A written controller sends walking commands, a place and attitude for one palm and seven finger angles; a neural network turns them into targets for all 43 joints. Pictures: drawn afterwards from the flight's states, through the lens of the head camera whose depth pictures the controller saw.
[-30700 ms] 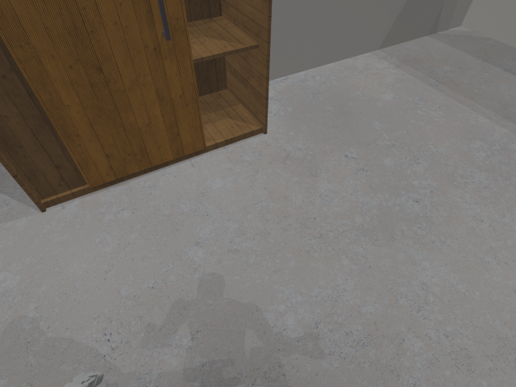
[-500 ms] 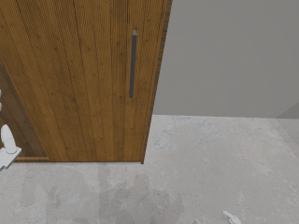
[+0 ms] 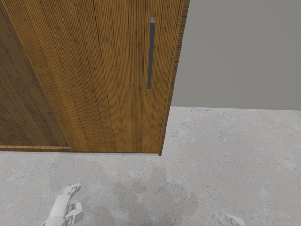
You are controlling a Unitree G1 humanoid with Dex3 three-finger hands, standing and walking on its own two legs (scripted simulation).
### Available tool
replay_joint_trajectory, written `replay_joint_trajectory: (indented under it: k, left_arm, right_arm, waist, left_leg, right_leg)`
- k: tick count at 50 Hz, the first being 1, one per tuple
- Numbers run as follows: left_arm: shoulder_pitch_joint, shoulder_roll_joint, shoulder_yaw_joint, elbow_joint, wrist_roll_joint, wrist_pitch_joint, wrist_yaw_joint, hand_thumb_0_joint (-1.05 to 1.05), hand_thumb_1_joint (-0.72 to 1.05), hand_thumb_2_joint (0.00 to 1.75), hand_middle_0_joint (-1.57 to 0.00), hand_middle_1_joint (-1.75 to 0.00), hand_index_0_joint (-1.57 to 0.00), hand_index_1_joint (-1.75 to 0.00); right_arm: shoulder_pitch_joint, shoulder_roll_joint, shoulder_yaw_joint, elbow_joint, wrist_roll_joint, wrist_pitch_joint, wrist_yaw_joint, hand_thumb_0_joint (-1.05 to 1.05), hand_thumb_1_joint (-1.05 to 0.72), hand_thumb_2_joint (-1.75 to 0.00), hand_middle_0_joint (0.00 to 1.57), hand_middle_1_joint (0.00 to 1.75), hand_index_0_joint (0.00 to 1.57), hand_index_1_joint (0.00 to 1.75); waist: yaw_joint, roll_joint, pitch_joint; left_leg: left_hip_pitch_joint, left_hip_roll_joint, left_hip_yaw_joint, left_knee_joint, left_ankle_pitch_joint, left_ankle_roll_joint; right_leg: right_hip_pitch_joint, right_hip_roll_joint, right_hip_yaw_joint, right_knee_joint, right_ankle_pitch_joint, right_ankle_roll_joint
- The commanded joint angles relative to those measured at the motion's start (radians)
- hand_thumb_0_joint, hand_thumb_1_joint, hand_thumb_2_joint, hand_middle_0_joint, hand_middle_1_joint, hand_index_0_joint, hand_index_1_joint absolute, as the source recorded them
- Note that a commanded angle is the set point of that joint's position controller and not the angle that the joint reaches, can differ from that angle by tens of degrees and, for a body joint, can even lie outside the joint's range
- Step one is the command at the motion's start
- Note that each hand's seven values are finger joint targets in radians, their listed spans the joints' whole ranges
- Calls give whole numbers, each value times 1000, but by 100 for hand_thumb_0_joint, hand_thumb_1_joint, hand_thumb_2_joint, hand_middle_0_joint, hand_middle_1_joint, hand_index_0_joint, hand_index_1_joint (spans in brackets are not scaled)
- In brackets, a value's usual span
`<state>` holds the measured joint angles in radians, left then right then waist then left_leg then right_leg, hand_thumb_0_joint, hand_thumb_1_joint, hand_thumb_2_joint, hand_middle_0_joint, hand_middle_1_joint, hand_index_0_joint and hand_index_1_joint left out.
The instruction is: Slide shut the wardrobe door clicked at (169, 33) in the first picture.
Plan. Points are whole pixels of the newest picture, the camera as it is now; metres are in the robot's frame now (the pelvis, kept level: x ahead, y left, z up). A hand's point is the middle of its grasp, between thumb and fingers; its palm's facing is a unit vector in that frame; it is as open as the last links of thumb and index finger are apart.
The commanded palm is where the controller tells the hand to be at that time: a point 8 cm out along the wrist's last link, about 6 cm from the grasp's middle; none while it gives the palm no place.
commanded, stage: let the arm hang, fingers relaxed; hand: left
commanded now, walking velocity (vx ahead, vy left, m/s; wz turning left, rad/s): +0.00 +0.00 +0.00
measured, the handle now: (150, 56) +0.74 +0.01 +0.09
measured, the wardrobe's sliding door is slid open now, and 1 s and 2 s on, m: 0.00 0.00 0.00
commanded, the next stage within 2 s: look to check the result in 0.90 s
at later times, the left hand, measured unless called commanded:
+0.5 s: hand out of the picture -0.03 +0.20 -0.16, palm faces +0.02 -0.97 -0.23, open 7.3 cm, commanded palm none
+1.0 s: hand out of the picture +0.02 +0.16 -0.16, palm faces +0.01 -0.98 -0.21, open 7.4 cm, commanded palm none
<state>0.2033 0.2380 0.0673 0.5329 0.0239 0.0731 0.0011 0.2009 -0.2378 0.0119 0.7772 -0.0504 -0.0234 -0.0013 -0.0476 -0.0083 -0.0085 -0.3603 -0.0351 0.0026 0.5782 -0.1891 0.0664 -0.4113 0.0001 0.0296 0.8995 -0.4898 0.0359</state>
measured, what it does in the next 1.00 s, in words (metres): steps on the spot: right foot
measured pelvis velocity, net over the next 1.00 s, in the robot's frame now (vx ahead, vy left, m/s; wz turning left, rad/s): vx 0.01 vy -0.02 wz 0.00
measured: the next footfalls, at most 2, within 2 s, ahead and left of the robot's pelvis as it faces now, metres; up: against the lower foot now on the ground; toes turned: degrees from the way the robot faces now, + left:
right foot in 0.06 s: +0.06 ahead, -0.14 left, +0.00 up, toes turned +1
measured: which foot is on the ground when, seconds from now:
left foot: down 0.00-1.00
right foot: up 0.00-0.04, down 0.06-1.00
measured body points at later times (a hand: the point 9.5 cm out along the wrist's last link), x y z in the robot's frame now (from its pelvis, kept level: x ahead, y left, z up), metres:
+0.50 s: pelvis +0.00 +0.01 +0.01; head +0.01 +0.01 +0.46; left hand -0.03 +0.26 -0.14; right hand -0.03 -0.20 -0.15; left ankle +0.04 +0.07 -0.73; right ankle +0.02 -0.14 -0.73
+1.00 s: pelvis +0.01 -0.02 +0.02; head +0.02 -0.02 +0.46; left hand +0.02 +0.21 -0.14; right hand +0.01 -0.26 -0.14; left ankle +0.04 +0.07 -0.73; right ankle +0.02 -0.14 -0.73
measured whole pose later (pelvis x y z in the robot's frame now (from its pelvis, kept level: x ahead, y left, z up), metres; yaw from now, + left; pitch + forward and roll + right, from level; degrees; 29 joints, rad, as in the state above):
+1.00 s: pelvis +0.01 -0.02 +0.02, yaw +0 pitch -2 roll +0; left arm 0.22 0.18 0.01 1.16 0.01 -0.01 0.02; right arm 0.24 -0.20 -0.02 1.12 -0.02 0.00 -0.02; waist -0.02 0.01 0.05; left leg -0.20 -0.03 0.01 0.40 -0.16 0.04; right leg -0.17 0.01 0.02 0.40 -0.20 0.00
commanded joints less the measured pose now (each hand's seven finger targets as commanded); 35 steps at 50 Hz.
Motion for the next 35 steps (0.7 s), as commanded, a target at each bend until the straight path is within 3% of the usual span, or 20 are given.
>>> replay_joint_trajectory:
  k: [1,2,3,4,5,6,7,8,9,10,11,12,14,15,18,22,24,30,35]
  left_arm:
    - [155,136,-6,149,5,-46,3,0,90,90,-20,-30,-20,-30]
    - [163,161,-9,192,9,-51,5,0,90,90,-20,-30,-20,-30]
    - [137,189,-8,219,10,-46,4,0,90,90,-20,-30,-20,-30]
    - [73,195,-11,239,10,-49,4,0,90,90,-20,-30,-20,-30]
    - [5,164,-2,249,10,-56,12,0,90,90,-20,-30,-20,-30]
    - [-40,123,2,266,7,-59,17,0,90,90,-20,-30,-20,-30]
    - [-50,104,-5,291,4,-62,19,0,90,90,-20,-30,-20,-30]
    - [-16,79,-14,328,1,-63,18,0,90,90,-20,-30,-20,-30]
    - [32,58,-24,360,-7,-61,17,0,90,90,-20,-30,-20,-30]
    - [80,48,-27,389,-10,-55,15,0,90,90,-20,-30,-20,-30]
    - [86,65,-23,427,-8,-48,18,0,90,90,-20,-30,-20,-30]
    - [96,68,-23,452,-6,-47,16,0,90,90,-20,-30,-20,-30]
    - [123,43,-35,502,-8,-52,14,0,90,90,-20,-30,-20,-30]
    - [130,42,-39,519,-9,-58,14,0,90,90,-20,-30,-20,-30]
    - [153,44,-44,564,-14,-65,21,0,90,90,-20,-30,-20,-30]
    - [144,43,-46,593,-9,-61,25,0,90,90,-20,-30,-20,-30]
    - [146,38,-47,601,-6,-61,27,0,90,90,-20,-30,-20,-30]
    - [141,28,-49,599,-4,-73,31,0,90,90,-20,-30,-20,-30]
    - [114,34,-43,592,-2,-80,31,0,90,90,-20,-30,-20,-30]
  right_arm:
    - [-20,-133,-55,-22,22,13,-8,0,-90,-90,20,30,20,30]
    - [-13,-100,-49,-13,28,26,-6,0,-90,-90,20,30,20,30]
    - [3,-74,-46,-4,28,43,-2,0,-90,-90,20,30,20,30]
    - [50,-58,-52,27,25,57,-3,0,-90,-90,20,30,20,30]
    - [96,-56,-65,57,23,63,-9,0,-90,-90,20,30,20,30]
    - [134,-42,-70,93,20,60,-11,0,-90,-90,20,30,20,30]
    - [177,-30,-63,119,24,51,-13,0,-90,-90,20,30,20,30]
    - [194,-13,-55,142,25,39,-14,0,-90,-90,20,30,20,30]
    - [179,-29,-49,152,21,30,-22,0,-90,-90,20,30,20,30]
    - [146,-66,-51,154,18,26,-30,0,-90,-90,20,30,20,30]
    - [147,-76,-54,173,18,19,-35,0,-90,-90,20,30,20,30]
    - [138,-93,-54,184,22,17,-43,0,-90,-90,20,30,20,30]
    - [133,-86,-52,215,28,13,-51,0,-90,-90,20,30,20,30]
    - [134,-76,-49,229,32,10,-52,0,-90,-90,20,30,20,30]
    - [154,-41,-40,269,36,8,-48,0,-90,-90,20,30,20,30]
    - [153,-38,-47,297,34,20,-43,0,-90,-90,20,30,20,30]
    - [148,-35,-50,303,33,23,-41,0,-90,-90,20,30,20,30]
    - [138,-19,-52,308,35,25,-33,0,-90,-90,20,30,20,30]
    - [122,-26,-52,309,33,23,-31,0,-90,-90,20,30,20,30]
  waist:
    - [91,98,-2]
    - [76,35,50]
    - [46,3,88]
    - [10,-42,43]
    - [-14,-130,14]
    - [-29,-108,22]
    - [-45,-65,18]
    - [-36,18,19]
    - [-3,121,39]
    - [29,169,46]
    - [34,223,35]
    - [50,200,44]
    - [65,81,20]
    - [68,61,9]
    - [59,55,-12]
    - [54,34,79]
    - [53,17,104]
    - [44,0,100]
    - [38,5,117]
  left_leg:
    - [-181,127,-157,-211,-269,8]
    - [-175,42,-105,-143,-346,-36]
    - [-90,-5,-53,-46,-316,-55]
    - [51,-26,-2,119,-235,-70]
    - [132,-16,-7,224,-179,-64]
    - [165,5,-18,235,-139,-53]
    - [203,31,-36,139,-109,-42]
    - [229,57,-69,-27,-90,-34]
    - [179,119,-158,-159,-96,-17]
    - [104,196,-265,-265,-189,11]
    - [62,227,-355,-363,-255,26]
    - [61,238,-371,-387,-221,36]
    - [100,226,-315,-357,-112,38]
    - [126,205,-276,-332,-22,31]
    - [160,171,-209,-323,11,4]
    - [94,165,-218,-378,-194,-4]
    - [76,157,-211,-379,-228,-4]
    - [109,126,-151,-322,-164,-11]
    - [110,118,-135,-305,-144,-18]
  right_leg:
    - [330,-27,37,-414,143,-41]
    - [221,-109,173,-542,-53,-95]
    - [35,-196,266,-662,-255,-141]
    - [-105,-248,307,-743,-342,-170]
    - [-158,-240,293,-752,-295,-181]
    - [-163,-221,234,-714,-192,-179]
    - [-148,-192,181,-645,-97,-163]
    - [-120,-146,130,-564,-26,-134]
    - [-66,-79,77,-487,41,-97]
    - [8,-40,27,-446,96,-70]
    - [87,-21,-15,-378,118,-51]
    - [113,-18,-9,-365,131,-47]
    - [162,-28,6,-419,195,-50]
    - [181,-36,18,-457,237,-54]
    - [225,-63,23,-504,281,-58]
    - [200,-64,18,-517,231,-59]
    - [191,-66,18,-525,223,-58]
    - [153,-76,44,-561,205,-61]
    - [129,-80,61,-580,178,-65]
